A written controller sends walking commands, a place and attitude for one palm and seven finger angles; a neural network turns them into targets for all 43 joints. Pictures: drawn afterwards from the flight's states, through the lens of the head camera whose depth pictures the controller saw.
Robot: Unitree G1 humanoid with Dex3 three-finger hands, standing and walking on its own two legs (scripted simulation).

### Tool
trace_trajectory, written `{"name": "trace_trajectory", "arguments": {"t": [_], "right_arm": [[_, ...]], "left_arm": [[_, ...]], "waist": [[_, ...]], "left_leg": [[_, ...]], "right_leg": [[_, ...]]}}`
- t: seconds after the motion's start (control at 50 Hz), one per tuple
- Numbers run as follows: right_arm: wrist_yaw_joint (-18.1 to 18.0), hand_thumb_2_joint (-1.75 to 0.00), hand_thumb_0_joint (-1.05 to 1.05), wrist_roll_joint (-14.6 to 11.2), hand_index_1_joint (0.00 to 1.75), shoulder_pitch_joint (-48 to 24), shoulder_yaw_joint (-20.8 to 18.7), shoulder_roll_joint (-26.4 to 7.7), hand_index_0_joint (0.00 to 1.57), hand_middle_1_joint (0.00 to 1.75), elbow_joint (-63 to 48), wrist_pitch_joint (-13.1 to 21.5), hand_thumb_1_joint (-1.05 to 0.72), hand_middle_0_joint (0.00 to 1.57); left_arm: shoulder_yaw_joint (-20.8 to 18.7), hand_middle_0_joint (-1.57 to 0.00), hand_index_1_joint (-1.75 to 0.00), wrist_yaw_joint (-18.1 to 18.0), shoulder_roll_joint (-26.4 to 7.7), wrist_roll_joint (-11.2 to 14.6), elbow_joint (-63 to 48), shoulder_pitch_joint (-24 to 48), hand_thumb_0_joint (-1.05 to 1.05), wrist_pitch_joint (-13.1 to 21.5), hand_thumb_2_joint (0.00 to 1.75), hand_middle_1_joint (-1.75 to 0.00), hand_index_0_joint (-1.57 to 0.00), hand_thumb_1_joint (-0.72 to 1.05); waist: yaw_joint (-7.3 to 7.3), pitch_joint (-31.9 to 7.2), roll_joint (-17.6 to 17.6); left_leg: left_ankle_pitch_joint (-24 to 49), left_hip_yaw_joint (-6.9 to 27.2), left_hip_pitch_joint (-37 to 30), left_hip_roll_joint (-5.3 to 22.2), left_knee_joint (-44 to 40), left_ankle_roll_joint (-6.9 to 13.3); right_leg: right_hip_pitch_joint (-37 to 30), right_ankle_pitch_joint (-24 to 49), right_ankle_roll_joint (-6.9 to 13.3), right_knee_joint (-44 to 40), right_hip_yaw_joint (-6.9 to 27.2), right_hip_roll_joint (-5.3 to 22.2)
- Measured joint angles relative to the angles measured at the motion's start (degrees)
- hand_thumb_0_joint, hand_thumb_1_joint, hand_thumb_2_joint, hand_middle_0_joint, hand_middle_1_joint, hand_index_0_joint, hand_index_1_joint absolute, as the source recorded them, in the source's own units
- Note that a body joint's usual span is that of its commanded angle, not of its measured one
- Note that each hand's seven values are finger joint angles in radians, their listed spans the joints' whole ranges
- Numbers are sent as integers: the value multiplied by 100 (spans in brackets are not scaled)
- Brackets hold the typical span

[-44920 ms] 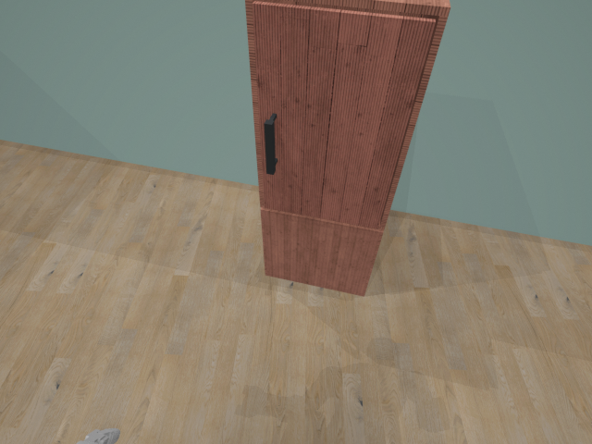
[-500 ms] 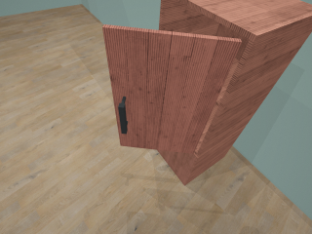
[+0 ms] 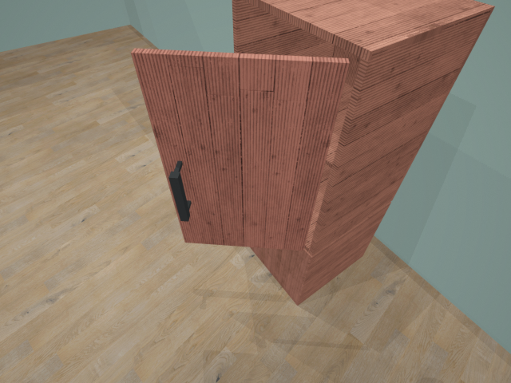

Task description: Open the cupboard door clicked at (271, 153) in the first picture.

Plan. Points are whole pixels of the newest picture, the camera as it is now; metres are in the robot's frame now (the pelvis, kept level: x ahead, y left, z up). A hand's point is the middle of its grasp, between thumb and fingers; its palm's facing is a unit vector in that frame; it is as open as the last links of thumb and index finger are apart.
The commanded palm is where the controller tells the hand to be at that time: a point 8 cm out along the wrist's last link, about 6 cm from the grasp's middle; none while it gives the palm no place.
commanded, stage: come to a stop and stand still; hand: left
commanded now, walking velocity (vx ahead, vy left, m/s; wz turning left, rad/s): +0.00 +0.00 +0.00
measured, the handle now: (182, 192) +0.54 +0.20 -0.08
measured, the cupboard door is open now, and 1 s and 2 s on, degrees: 50 50 50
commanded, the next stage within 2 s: look again from close up in 0.68 s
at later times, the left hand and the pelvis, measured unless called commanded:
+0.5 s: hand out of the picture -0.01 +0.16 -0.18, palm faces +0.04 -0.99 -0.16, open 7.4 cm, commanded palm none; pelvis +0.02 +0.01 +0.00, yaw -1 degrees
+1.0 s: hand out of the picture +0.02 +0.22 -0.18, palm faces +0.04 -0.97 -0.23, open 7.4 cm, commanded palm none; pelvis +0.01 +0.03 -0.01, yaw +1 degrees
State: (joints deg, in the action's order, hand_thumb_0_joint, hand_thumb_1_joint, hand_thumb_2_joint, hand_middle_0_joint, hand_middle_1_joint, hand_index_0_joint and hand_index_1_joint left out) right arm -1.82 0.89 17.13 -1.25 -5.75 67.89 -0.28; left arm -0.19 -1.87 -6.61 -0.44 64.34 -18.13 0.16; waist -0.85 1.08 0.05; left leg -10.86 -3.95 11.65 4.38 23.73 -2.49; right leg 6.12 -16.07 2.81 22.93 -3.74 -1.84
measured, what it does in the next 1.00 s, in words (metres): stands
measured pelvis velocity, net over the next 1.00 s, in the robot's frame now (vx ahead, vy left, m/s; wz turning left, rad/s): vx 0.01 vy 0.03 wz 0.01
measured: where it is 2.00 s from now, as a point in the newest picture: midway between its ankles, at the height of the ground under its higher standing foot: outside the picture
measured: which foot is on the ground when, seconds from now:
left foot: down 0.00-1.00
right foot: down 0.00-1.00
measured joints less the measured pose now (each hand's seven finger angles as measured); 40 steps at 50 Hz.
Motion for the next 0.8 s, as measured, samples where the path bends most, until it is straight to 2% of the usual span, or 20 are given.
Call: {"name": "trace_trajectory", "arguments": {"t": [0.38,0.8], "right_arm": [[-89,-90,1,-9,30,-119,-6,-68,20,29,-46,63,-92,20],[-24,-90,1,6,30,-123,54,-127,20,29,-130,84,-92,20]], "left_arm": [[-17,-20,-30,-33,66,-21,22,-137,0,33,90,-30,-20,91],[32,-20,-30,-23,-124,-42,-65,22,0,39,90,-30,-19,91]], "waist": [[87,19,-60],[38,58,-75]], "left_leg": [[-110,-62,-106,-42,-29,32],[-78,-100,-171,-188,-150,151]], "right_leg": [[-111,-54,-56,-81,58,45],[-163,-33,-174,-157,76,188]]}}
